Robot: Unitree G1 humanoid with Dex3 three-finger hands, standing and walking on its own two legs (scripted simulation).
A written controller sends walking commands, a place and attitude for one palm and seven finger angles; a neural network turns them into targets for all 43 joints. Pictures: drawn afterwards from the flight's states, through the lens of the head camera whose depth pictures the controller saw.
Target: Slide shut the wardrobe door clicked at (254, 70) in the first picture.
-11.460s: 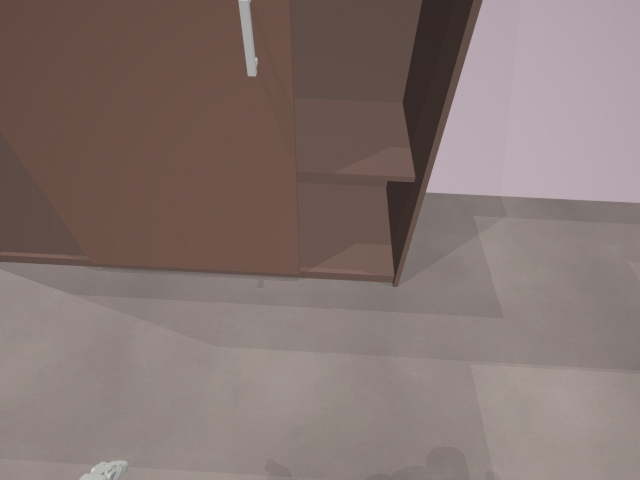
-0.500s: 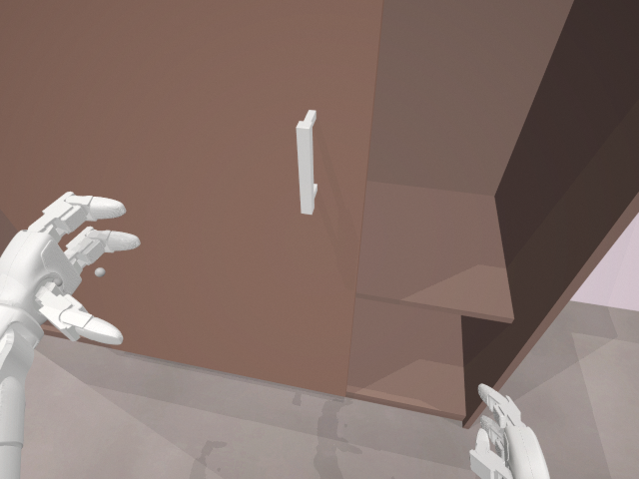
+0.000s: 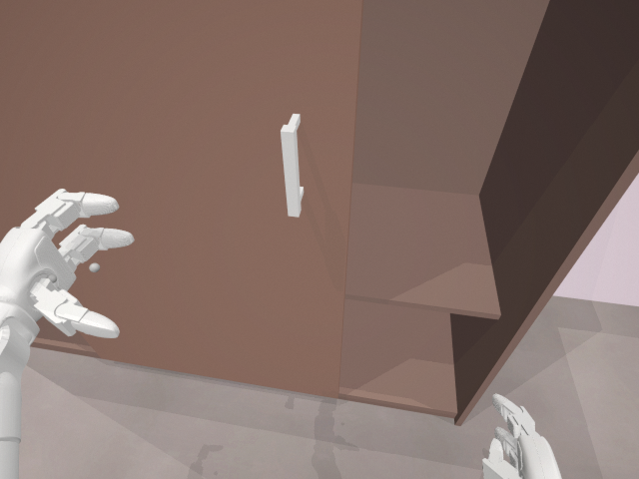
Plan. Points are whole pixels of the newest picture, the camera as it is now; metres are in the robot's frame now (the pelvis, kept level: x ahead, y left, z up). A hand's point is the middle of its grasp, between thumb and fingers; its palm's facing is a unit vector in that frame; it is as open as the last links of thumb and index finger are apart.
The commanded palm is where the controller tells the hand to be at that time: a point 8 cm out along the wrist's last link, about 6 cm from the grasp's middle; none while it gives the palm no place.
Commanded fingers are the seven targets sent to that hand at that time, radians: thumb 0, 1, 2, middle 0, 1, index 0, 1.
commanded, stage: raise the hand with hooked fingers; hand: left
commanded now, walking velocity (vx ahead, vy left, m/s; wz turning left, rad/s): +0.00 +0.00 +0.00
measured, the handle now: (294, 167) +0.50 +0.09 +0.15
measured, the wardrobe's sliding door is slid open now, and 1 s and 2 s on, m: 0.36 0.36 0.36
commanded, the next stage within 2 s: move the hooked fingers beside the handle in 0.04 s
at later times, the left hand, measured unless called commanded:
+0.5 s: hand (130, 248) +0.31 +0.25 +0.17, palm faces +0.00 -1.00 -0.04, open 14.0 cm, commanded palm +0.28 +0.29 +0.17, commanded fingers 0.00 -0.50 0.30 -0.30 -1.20 -0.30 -1.20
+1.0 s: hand (178, 224) +0.35 +0.21 +0.16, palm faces -0.02 -1.00 -0.02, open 14.0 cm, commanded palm +0.34 +0.26 +0.17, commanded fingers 0.00 -0.50 0.30 -0.30 -1.20 -0.30 -1.20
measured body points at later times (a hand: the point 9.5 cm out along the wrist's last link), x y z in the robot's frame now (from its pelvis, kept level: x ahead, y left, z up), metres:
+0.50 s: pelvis +0.00 +0.00 +0.00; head -0.01 -0.01 +0.45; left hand +0.30 +0.30 +0.17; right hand +0.19 -0.24 -0.07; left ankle +0.00 +0.12 -0.74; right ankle +0.03 -0.10 -0.74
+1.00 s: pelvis +0.01 +0.00 +0.00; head +0.00 -0.01 +0.45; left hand +0.35 +0.26 +0.17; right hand +0.17 -0.25 -0.08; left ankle +0.00 +0.12 -0.74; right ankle +0.03 -0.10 -0.74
